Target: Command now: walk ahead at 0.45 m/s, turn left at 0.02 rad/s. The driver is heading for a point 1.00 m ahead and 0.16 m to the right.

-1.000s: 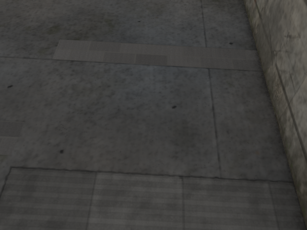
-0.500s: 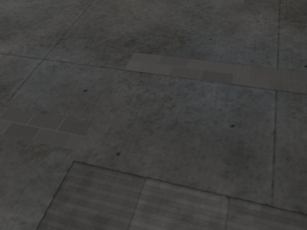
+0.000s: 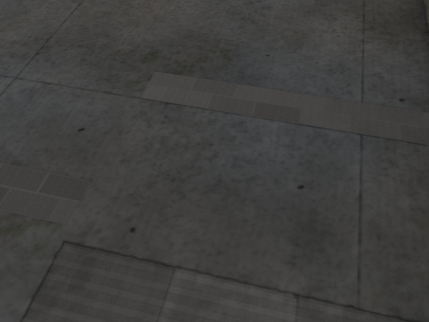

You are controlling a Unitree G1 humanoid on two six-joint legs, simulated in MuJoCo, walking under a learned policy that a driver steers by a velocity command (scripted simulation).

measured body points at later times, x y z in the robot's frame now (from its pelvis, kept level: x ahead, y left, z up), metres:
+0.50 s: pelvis +0.25 -0.03 +0.01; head +0.26 -0.02 +0.46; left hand +0.20 +0.21 -0.13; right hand +0.41 -0.26 -0.11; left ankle +0.42 +0.10 -0.69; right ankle +0.17 -0.11 -0.73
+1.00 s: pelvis +0.53 +0.03 +0.01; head +0.55 +0.03 +0.46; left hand +0.67 +0.26 -0.12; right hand +0.48 -0.22 -0.13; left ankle +0.44 +0.09 -0.73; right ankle +0.67 -0.12 -0.67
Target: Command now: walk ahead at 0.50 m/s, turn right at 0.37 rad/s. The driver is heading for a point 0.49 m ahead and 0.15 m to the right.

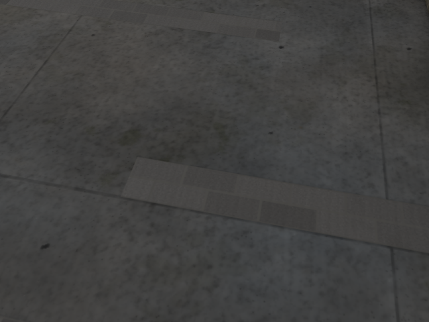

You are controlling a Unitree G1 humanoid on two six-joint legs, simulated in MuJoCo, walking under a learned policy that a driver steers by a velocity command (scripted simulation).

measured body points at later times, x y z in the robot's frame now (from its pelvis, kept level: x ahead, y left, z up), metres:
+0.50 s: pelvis +0.28 -0.06 +0.00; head +0.31 -0.08 +0.45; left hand +0.34 +0.22 -0.12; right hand +0.38 -0.34 -0.11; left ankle +0.46 +0.09 -0.67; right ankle +0.21 -0.08 -0.74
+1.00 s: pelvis +0.45 -0.06 +0.00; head +0.47 -0.06 +0.44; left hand +0.61 +0.14 -0.15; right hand +0.42 -0.32 -0.14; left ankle +0.55 -0.02 -0.74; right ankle +0.39 -0.19 -0.72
